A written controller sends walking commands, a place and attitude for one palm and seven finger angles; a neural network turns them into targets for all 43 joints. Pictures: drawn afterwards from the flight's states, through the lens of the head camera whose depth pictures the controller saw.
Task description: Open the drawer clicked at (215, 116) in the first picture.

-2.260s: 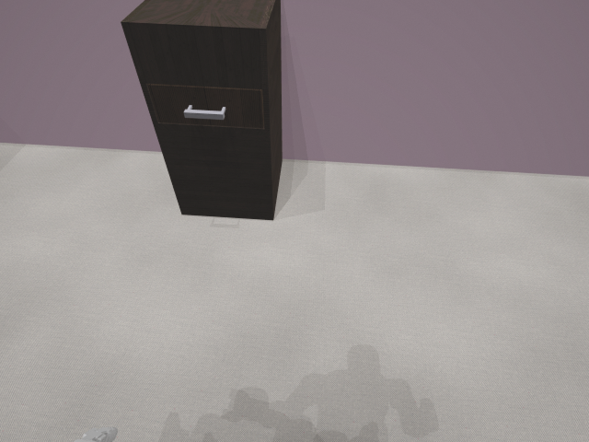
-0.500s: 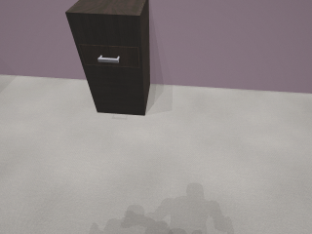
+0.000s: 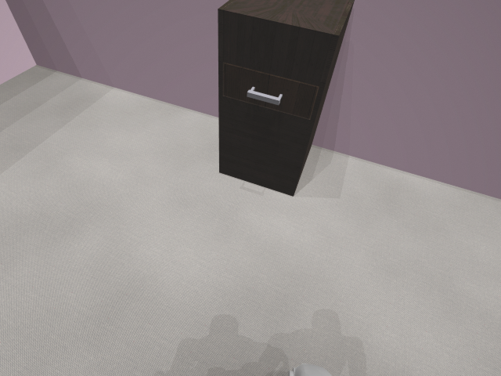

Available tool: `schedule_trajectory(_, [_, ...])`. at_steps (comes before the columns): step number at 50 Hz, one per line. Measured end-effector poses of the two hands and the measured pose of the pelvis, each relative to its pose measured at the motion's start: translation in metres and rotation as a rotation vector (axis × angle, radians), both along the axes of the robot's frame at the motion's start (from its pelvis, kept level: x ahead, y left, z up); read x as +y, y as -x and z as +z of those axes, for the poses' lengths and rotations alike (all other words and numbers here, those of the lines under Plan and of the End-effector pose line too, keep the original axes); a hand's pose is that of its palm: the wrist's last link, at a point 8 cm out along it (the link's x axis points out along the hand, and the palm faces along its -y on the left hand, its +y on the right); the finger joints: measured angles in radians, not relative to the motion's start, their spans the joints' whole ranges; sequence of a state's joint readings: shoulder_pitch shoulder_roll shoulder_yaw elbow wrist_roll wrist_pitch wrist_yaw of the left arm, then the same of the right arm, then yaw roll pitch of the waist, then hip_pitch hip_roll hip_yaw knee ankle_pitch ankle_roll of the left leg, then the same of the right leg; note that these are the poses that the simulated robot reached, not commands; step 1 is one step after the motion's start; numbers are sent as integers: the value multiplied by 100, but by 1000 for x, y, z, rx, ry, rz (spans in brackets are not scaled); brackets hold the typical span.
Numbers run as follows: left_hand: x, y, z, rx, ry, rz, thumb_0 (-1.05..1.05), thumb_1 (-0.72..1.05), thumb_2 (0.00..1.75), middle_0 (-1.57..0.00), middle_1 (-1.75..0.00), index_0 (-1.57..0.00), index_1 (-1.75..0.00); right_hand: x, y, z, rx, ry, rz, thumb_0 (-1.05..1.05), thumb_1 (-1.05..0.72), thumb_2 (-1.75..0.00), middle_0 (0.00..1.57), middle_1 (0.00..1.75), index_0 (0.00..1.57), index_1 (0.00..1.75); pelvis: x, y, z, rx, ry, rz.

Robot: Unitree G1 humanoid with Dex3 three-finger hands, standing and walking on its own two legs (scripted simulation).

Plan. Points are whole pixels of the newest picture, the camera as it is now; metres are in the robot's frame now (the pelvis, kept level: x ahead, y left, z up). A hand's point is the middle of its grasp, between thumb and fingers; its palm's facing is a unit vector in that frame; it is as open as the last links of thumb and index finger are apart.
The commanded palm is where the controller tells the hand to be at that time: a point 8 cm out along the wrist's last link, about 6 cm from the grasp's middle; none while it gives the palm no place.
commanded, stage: walk to a spot facing it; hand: left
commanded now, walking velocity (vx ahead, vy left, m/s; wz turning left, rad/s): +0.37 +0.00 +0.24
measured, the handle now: (265, 95) +1.15 -0.03 -0.20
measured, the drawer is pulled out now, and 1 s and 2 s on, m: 0.00 0.00 0.00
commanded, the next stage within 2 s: turn to face it in 0.50 s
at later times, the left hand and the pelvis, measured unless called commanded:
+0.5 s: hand (179, 312) +0.27 +0.15 -0.17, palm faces +0.24 -0.95 -0.20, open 7.3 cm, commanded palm none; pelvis +0.22 -0.04 -0.01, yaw +13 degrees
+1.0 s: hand (154, 308) +0.28 +0.20 -0.18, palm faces +0.27 -0.95 -0.17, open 7.3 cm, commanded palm none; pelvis +0.32 +0.03 -0.01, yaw +8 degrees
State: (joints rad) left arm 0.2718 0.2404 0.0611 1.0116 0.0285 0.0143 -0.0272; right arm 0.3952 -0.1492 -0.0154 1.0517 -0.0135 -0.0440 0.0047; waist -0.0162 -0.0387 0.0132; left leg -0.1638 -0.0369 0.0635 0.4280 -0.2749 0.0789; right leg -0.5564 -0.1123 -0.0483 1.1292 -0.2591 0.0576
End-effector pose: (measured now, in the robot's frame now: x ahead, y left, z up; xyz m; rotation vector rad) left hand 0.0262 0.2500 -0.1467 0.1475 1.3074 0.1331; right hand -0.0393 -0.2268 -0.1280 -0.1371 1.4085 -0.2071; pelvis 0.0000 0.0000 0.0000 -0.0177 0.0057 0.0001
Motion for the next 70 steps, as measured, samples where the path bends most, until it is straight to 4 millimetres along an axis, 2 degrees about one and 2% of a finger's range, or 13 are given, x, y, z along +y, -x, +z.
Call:
schedule_trajectory(5, [-7, -45, 6, -42, 8, 27, 1, 91, 90, -20, -30, -20, -30, 11, -23, 0, 37, -30, -6, 1, -90, -90, 20, 30, 20, 30, -1, -36, 4, 0, -6, 33])
schedule_trajectory(10, [-24, -108, 5, -84, 20, 26, 1, 91, 90, -20, -30, -20, -30, 7, -55, -7, 68, -44, -13, 1, -90, -90, 20, 30, 20, 30, -9, -79, 0, -2, -17, 56])
schedule_trajectory(16, [-51, -206, 1, -195, 15, 10, 1, 91, 90, -20, -30, -20, -30, -16, -103, -27, 140, -58, -1, 0, -90, -90, 20, 30, 20, 30, -30, -144, -18, -10, -19, 93])
schedule_trajectory(19, [-58, -234, -1, -268, -6, 57, 1, 91, 90, -20, -30, -20, -30, -35, -144, -38, 163, -59, 52, 1, -90, -90, 20, 30, 20, 30, -40, -171, -27, -24, -16, 148])
schedule_trajectory(24, [-59, -227, 5, -210, -26, 162, 1, 91, 90, -20, -30, -21, -30, -56, -258, -31, 43, -24, 170, 1, -91, -90, 20, 30, 20, 30, -42, -209, -15, -30, -1, 210])
schedule_trajectory(28, [-46, -207, 7, -116, -56, 248, 0, 94, 90, -20, -30, -21, -30, -51, -361, -15, -104, -5, 261, 1, -91, -90, 20, 30, 20, 30, -38, -237, -7, -20, 2, 259])
schedule_trajectory(34, [-32, -180, -5, 20, -31, 345, 0, 93, 90, -20, -30, -20, -30, -4, -490, 4, -269, 4, 432, 1, -91, -90, 19, 30, 19, 30, -16, -274, -9, -21, 12, 308])
schedule_trajectory(37, [-26, -169, -20, 93, 2, 381, 0, 92, 90, -20, -30, -20, -30, 31, -535, 4, -341, 11, 490, 0, -91, -90, 19, 30, 19, 30, 5, -295, -19, -30, 27, 292])
schedule_trajectory(39, [-22, -166, -27, 146, 22, 393, 1, 92, 90, -20, -30, -20, -30, 52, -551, 5, -375, 6, 504, 0, -91, -90, 19, 30, 19, 30, 14, -304, -22, -35, 11, 279])
schedule_trajectory(44, [-15, -184, -19, 198, 55, 362, 1, 92, 90, -20, -30, -20, -30, 82, -553, 10, -388, -36, 457, 0, -91, -90, 20, 30, 20, 30, 27, -317, -12, -47, 9, 214])
schedule_trajectory(49, [-3, -226, -9, 144, 43, 301, 1, 91, 90, -20, -30, -20, -30, 80, -526, 2, -332, -71, 349, 0, -90, -90, 20, 30, 20, 30, 30, -323, -6, -45, 5, 156])
schedule_trajectory(61, [6, -357, 11, -112, -117, 62, 1, 91, 90, -20, -30, -20, -30, -26, -450, -42, -198, -13, 73, -1, -91, -90, 20, 30, 20, 30, -3, -331, -25, -36, -34, 13])
schedule_trajectory(70, [-11, -401, 27, -131, -98, -72, 1, 91, 90, -20, -30, -20, -30, -53, -405, -18, -139, 43, -34, 1, -91, -90, 20, 30, 20, 30, -9, -334, -6, -13, -36, -80])
